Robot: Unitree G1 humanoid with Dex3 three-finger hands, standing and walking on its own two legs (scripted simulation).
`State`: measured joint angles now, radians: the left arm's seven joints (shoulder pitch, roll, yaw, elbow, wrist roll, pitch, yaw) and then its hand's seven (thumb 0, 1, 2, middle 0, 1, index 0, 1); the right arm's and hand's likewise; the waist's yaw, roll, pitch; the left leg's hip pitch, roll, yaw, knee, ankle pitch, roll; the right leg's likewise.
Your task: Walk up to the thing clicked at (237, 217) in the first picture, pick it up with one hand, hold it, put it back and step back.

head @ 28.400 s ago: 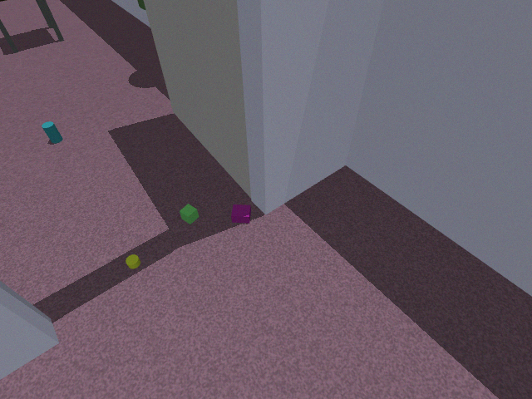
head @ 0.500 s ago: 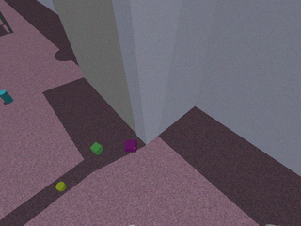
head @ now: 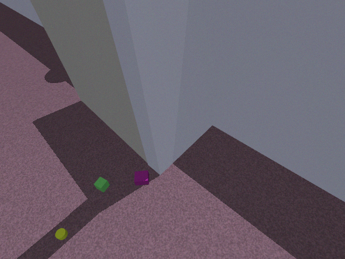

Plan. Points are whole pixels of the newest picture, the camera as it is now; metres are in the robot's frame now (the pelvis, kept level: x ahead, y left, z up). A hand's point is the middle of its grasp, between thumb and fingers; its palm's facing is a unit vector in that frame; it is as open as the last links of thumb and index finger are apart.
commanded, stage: walk up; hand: left
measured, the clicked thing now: (141, 177) +0.72 +0.26 -0.74
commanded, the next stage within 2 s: stand in 0.56 s
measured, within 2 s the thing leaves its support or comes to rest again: neither
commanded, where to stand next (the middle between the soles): +0.35 +0.01 m, yaw +2 degrees
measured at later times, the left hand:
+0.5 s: hand out of the picture +0.12 +0.28 -0.13, palm faces +0.05 -0.94 -0.34, open 7.4 cm
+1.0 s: hand out of the picture +0.07 +0.26 -0.14, palm faces -0.01 -0.94 -0.34, open 7.4 cm
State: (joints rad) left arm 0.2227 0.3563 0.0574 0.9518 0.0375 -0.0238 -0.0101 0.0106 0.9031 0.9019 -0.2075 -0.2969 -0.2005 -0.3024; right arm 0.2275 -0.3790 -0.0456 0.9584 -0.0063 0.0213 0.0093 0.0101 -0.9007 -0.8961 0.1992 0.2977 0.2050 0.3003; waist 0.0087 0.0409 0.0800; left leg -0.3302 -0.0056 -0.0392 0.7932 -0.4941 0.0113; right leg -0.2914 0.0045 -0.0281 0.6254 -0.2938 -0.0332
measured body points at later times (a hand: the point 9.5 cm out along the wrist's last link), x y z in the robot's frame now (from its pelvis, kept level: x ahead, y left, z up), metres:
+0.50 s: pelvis +0.01 +0.02 +0.01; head +0.02 +0.03 +0.46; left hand +0.12 +0.33 -0.11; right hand +0.13 -0.28 -0.11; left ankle +0.00 +0.14 -0.73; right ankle +0.03 -0.11 -0.73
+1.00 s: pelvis +0.01 +0.01 +0.02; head +0.02 +0.01 +0.47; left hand +0.07 +0.31 -0.11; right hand +0.09 -0.29 -0.11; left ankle +0.00 +0.14 -0.73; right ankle +0.03 -0.11 -0.73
